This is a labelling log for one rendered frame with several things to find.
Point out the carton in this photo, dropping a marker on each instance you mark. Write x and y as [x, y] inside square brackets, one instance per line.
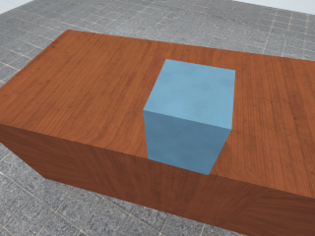
[188, 115]

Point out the pedestal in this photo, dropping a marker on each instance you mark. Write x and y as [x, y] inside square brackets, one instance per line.
[75, 115]

